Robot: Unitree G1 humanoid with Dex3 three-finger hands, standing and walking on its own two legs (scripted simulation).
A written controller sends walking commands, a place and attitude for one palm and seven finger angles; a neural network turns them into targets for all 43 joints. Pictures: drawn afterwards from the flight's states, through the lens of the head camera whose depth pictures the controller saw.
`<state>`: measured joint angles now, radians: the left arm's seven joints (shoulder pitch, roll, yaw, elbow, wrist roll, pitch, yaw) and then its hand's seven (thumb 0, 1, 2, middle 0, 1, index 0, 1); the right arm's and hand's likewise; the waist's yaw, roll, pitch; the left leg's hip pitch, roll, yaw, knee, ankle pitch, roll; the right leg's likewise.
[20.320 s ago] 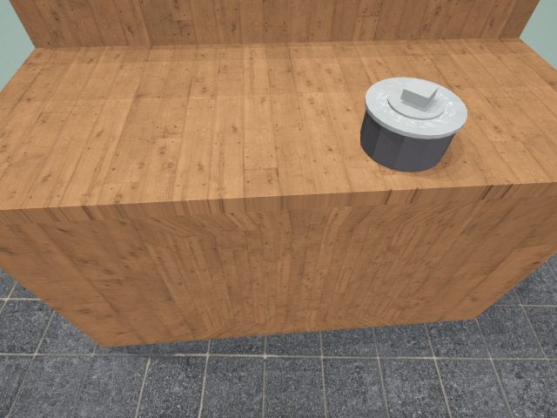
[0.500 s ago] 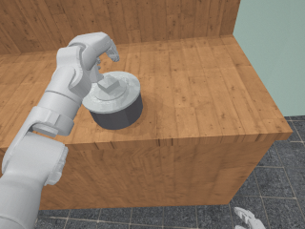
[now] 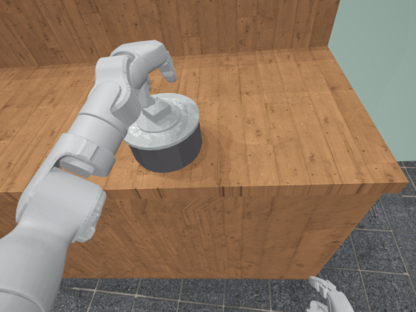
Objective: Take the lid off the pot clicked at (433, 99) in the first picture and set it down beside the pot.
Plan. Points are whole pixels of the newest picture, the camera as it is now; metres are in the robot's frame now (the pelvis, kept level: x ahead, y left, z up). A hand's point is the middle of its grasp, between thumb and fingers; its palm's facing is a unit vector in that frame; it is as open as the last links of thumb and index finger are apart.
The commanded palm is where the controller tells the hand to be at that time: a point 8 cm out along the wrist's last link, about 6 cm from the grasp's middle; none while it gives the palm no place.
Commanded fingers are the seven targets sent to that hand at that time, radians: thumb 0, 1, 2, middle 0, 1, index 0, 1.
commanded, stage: lower the open fingers around the knob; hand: left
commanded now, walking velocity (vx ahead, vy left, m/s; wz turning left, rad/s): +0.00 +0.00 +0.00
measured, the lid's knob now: (156, 109) +0.48 +0.12 +0.15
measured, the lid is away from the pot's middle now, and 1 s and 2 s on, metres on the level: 0.00 0.00 0.00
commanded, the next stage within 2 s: close the fingers and squeeze the knob in 1.32 s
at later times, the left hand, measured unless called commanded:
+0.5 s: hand (149, 107) +0.46 +0.12 +0.17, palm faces -0.31 -0.09 -0.95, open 10.0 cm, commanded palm +0.44 +0.13 +0.24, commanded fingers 0.00 -0.38 1.65 -0.87 -0.08 -0.87 -0.08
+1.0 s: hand (150, 108) +0.46 +0.12 +0.17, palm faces -0.30 -0.06 -0.95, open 10.0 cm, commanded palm +0.44 +0.12 +0.23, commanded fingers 0.00 -0.38 1.65 -0.87 -0.08 -0.87 -0.08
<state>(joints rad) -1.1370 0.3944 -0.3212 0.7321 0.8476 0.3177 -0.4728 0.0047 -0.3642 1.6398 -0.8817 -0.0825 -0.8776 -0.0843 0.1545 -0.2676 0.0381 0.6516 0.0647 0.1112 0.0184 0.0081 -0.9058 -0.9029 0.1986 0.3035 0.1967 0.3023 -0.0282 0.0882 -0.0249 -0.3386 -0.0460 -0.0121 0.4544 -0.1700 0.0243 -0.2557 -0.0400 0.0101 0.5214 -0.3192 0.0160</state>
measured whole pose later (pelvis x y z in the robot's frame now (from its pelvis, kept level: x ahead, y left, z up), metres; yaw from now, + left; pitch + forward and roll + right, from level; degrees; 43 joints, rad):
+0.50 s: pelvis +0.00 +0.00 +0.00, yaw -1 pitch +3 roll +1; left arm -1.03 0.40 -0.29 0.71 0.84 0.31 -0.46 0.00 -0.36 1.64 -0.88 -0.08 -0.88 -0.08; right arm 0.18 -0.29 0.01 0.65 0.07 0.09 0.02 0.01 -0.91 -0.90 0.20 0.30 0.19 0.30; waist -0.04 0.08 -0.01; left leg -0.33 -0.04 -0.01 0.45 -0.18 0.03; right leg -0.24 -0.03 0.02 0.50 -0.31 0.02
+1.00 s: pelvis +0.00 +0.00 +0.00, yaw +0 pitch +3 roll +1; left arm -1.04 0.37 -0.34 0.73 0.85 0.33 -0.44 0.00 -0.36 1.64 -0.88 -0.09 -0.88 -0.08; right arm 0.17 -0.27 0.02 0.65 0.07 0.12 0.02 0.01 -0.91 -0.90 0.20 0.30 0.20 0.30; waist -0.04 0.08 -0.02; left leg -0.35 -0.04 -0.02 0.47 -0.18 0.02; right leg -0.25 -0.04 0.00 0.51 -0.32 0.02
